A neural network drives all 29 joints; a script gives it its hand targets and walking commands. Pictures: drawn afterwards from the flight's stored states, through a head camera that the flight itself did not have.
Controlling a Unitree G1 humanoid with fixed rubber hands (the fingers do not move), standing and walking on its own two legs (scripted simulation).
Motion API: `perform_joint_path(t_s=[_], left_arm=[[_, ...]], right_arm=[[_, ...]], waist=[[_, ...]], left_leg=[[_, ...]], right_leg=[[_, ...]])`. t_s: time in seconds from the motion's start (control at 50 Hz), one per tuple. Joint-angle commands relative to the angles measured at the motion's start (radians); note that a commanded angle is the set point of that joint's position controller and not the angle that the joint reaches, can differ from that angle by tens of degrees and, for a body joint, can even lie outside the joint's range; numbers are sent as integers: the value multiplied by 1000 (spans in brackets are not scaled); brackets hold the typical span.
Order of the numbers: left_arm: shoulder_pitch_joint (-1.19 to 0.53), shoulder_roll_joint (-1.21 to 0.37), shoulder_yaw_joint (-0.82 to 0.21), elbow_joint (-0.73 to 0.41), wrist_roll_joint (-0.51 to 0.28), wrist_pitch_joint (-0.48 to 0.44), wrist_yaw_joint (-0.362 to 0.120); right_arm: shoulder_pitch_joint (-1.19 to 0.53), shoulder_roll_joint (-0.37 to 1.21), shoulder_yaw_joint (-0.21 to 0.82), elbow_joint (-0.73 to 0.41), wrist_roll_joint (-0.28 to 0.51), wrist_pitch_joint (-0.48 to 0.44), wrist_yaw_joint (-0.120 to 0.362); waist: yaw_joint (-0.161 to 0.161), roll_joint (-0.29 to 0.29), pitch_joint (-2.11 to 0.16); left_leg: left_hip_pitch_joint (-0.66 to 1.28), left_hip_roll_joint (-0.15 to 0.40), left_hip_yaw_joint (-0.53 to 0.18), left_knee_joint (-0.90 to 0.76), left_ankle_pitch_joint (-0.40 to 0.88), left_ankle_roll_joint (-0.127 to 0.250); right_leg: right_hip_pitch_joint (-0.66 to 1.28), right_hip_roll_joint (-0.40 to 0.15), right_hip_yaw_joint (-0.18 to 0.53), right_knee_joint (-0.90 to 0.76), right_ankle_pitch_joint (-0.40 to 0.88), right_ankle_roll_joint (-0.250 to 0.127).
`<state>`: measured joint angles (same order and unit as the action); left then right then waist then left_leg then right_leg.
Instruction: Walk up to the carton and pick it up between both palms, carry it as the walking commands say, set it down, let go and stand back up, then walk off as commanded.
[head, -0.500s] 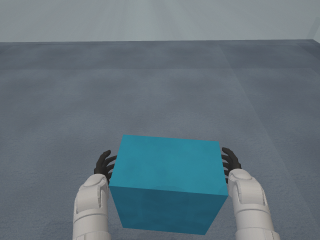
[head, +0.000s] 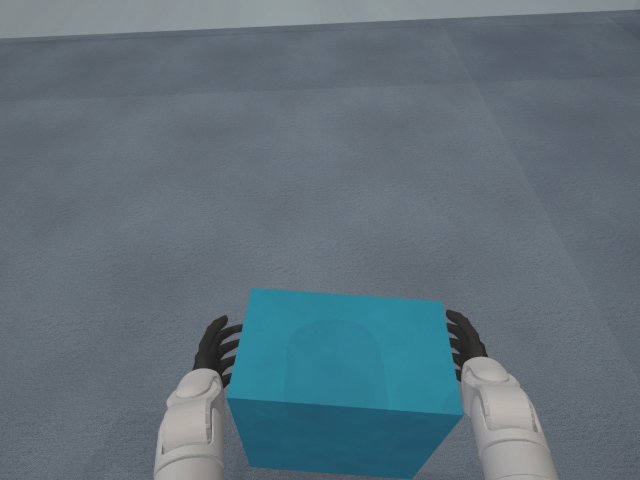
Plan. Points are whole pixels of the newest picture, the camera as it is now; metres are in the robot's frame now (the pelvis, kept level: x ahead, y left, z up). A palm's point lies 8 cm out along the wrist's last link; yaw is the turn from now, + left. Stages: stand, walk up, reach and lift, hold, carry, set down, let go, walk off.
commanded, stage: set down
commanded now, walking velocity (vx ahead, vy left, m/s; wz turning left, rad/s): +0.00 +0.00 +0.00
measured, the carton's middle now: (337, 391) +0.26 +0.02 -0.09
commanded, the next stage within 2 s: none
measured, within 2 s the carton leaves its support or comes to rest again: neither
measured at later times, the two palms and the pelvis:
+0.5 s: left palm (233, 389) +0.28 +0.17 -0.11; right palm (459, 382) +0.29 -0.17 -0.12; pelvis -0.03 +0.01 -0.05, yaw -2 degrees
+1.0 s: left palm (241, 385) +0.32 +0.18 -0.19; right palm (438, 380) +0.32 -0.16 -0.20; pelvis -0.08 +0.01 -0.14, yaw -2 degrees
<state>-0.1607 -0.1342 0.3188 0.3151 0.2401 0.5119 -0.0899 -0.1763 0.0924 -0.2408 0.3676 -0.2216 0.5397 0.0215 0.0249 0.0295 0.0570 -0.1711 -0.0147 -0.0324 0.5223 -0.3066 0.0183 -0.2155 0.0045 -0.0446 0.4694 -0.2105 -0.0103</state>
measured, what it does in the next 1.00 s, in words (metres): lowers itself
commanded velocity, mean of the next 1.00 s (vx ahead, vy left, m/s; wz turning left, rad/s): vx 0.00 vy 0.00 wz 0.00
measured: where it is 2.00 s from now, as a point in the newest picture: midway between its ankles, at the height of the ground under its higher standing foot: outside the picture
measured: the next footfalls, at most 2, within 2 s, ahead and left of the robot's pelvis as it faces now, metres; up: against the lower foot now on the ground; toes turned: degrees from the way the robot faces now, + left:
none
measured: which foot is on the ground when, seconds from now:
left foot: down 0.00-1.00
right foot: down 0.00-1.00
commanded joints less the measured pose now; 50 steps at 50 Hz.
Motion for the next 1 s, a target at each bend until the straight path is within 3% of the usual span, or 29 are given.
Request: perform_joint_path(t_s=[0.0, 0.06, 0.18, 0.26, 0.36, 0.42, 0.54, 0.7, 0.72, 0.84, 0.98], left_arm=[[-465, -821, -596, -56, -177, -80, -151], [-427, -832, -586, -21, -170, -128, -122], [-436, -839, -597, 8, -176, -232, -86], [-468, -819, -583, 37, -167, -285, -73], [-563, -789, -592, 36, -172, -317, -84], [-627, -770, -588, 44, -170, -315, -103], [-800, -745, -561, 60, -171, -278, -157], [-976, -780, -539, 107, -194, -197, -223], [-999, -778, -533, 108, -194, -190, -229], [-1113, -791, -525, 126, -216, -170, -251], [-1152, -809, -535, 138, -238, -158, -244]], right_arm=[[-502, 781, 517, -136, 185, -120, 233], [-495, 749, 512, -126, 176, -169, 239], [-497, 708, 492, -69, 156, -261, 239], [-540, 725, 496, -19, 159, -308, 236], [-588, 740, 483, 10, 148, -340, 221], [-632, 769, 475, 20, 137, -339, 209], [-783, 847, 478, 27, 137, -300, 203], [-949, 914, 459, 60, 141, -220, 204], [-975, 928, 461, 62, 147, -212, 207], [-1074, 948, 454, 82, 165, -191, 213], [-1125, 935, 450, 84, 183, -191, 213]], waist=[[-3, 6, -426], [2, 9, -462], [-20, -4, -565], [7, -15, -638], [-11, -34, -766], [-18, -44, -824], [3, -62, -896], [1, -52, -953], [12, -49, -970], [19, -46, -1062], [15, -37, -1168]], left_leg=[[-69, -43, -113, -52, 567, -12], [-54, -42, -120, -12, 643, -25], [-80, -39, -135, 84, 734, -41], [-158, -44, -131, 146, 711, -39], [-271, -60, -112, 230, 627, -35], [-365, -76, -87, 268, 507, -25], [-580, -100, -36, 347, 248, -9], [-755, -104, -1, 441, 45, 0], [-768, -102, 1, 450, 24, 3], [-859, -101, 12, 525, -7, 7], [-922, -104, 8, 596, 28, -1]], right_leg=[[183, 75, 141, 50, 357, -31], [87, 82, 140, 86, 345, -27], [-88, 101, 123, 173, 336, -29], [-178, 111, 116, 236, 326, -32], [-247, 118, 111, 309, 341, -26], [-268, 117, 108, 350, 324, -17], [-322, 113, 103, 437, 182, 1], [-427, 117, 93, 516, -10, 2], [-445, 119, 90, 530, -35, 2], [-514, 124, 90, 606, -65, 2], [-620, 138, 71, 703, -26, 2]])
